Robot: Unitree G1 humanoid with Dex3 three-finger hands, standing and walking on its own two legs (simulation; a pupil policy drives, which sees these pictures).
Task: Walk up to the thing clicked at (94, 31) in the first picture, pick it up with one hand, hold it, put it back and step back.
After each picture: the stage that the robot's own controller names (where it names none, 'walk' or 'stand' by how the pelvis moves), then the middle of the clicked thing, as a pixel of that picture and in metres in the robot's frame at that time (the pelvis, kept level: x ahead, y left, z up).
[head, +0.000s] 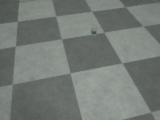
stand; (94, 30) +1.73 -0.13 -0.72
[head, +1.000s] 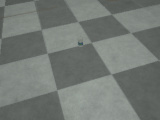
walk; (80, 41) +1.59 +0.17 -0.71
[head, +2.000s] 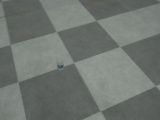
walk; (60, 63) +1.06 +0.30 -0.71
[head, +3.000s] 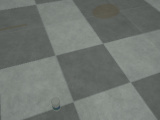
walk; (56, 104) +0.61 +0.24 -0.70
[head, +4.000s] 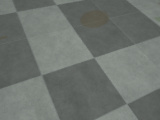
stand; out of the picture +0.33 +0.22 -0.71
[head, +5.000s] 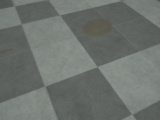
stand; out of the picture +0.29 +0.25 -0.72
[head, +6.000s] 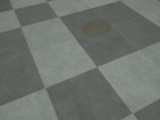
stand; out of the picture +0.29 +0.26 -0.73
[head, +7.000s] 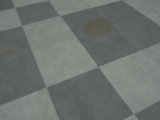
stand; out of the picture +0.28 +0.26 -0.73
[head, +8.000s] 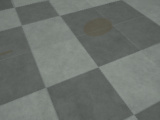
stand; out of the picture +0.27 +0.25 -0.73
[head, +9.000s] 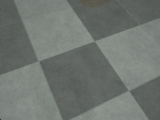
go down; out of the picture +0.31 +0.25 -0.67
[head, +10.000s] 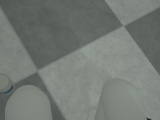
go down; (3, 84) +0.37 +0.27 -0.29
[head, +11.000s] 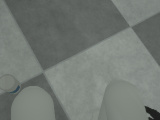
close in; (10, 84) +0.37 +0.27 -0.30
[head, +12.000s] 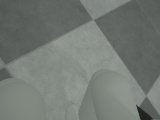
close in; out of the picture +0.36 +0.28 -0.23
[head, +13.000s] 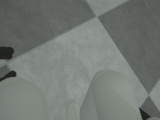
close; out of the picture +0.35 +0.27 -0.23
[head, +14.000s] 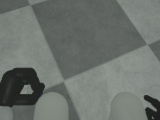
lift; (36, 91) +0.37 +0.25 -0.37
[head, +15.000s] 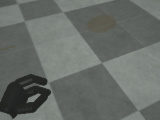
go down; out of the picture +0.31 +0.23 -0.67
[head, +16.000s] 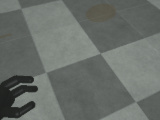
go down; out of the picture +0.31 +0.23 -0.66
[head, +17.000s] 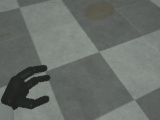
go down; out of the picture +0.32 +0.24 -0.66
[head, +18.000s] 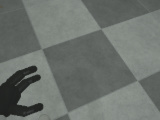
go down; out of the picture +0.33 +0.24 -0.58
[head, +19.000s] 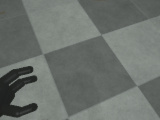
stand; out of the picture +0.33 +0.23 -0.59
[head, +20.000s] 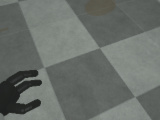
go down; out of the picture +0.31 +0.23 -0.65
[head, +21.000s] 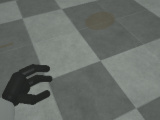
go down; out of the picture +0.30 +0.24 -0.68
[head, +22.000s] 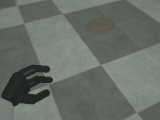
hold; out of the picture +0.30 +0.23 -0.69
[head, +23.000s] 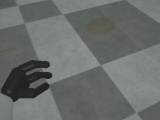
hold; out of the picture +0.31 +0.23 -0.70
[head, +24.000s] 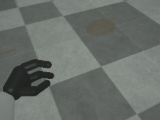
hold; out of the picture +0.30 +0.23 -0.70
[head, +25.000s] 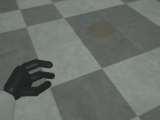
hold; out of the picture +0.30 +0.23 -0.70
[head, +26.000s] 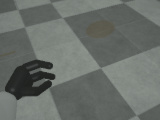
hold; out of the picture +0.30 +0.23 -0.71
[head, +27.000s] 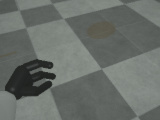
hold; out of the picture +0.30 +0.23 -0.71
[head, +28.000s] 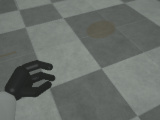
hold; out of the picture +0.30 +0.23 -0.71
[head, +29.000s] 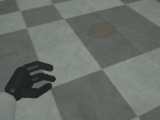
hold; out of the picture +0.30 +0.23 -0.71
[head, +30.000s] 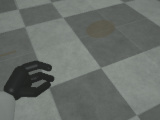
hold; out of the picture +0.30 +0.23 -0.71
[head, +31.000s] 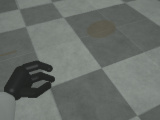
hold; out of the picture +0.30 +0.23 -0.71
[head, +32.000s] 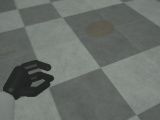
hold; out of the picture +0.30 +0.23 -0.71
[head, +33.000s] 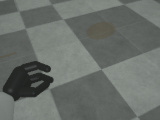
hold; out of the picture +0.30 +0.23 -0.71
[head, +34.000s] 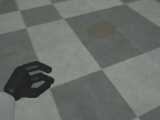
hold; out of the picture +0.30 +0.23 -0.71
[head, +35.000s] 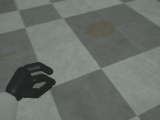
hold; out of the picture +0.30 +0.23 -0.71
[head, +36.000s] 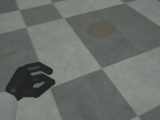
hold; out of the picture +0.30 +0.23 -0.71
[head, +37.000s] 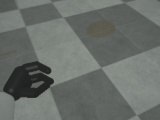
hold; out of the picture +0.30 +0.23 -0.71
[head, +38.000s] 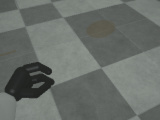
hold; out of the picture +0.30 +0.23 -0.70
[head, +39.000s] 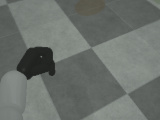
hold; out of the picture +0.32 +0.24 -0.68
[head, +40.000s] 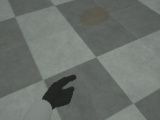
stand; out of the picture +0.29 +0.24 -0.69
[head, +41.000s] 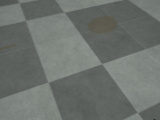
stand; out of the picture +0.31 +0.23 -0.67
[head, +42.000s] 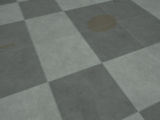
stand; out of the picture +0.30 +0.22 -0.66
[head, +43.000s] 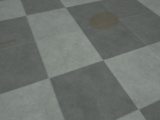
stand; out of the picture +0.31 +0.22 -0.66
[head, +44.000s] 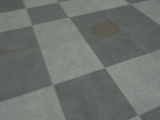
stand; out of the picture +0.33 +0.23 -0.72
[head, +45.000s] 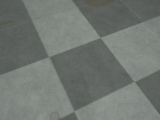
walk; (55, 118) +0.40 +0.21 -0.69
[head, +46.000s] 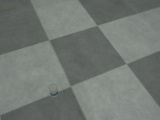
walk; (53, 90) +0.62 +0.23 -0.69
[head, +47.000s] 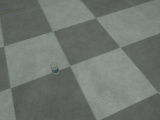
stand; (54, 68) +0.92 +0.35 -0.70
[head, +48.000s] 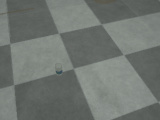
stand; (58, 69) +0.96 +0.25 -0.72
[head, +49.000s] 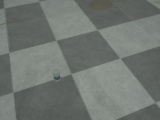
stand; (56, 75) +0.98 +0.28 -0.73
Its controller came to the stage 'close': yes
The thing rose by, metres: 0.01
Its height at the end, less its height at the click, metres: +0.00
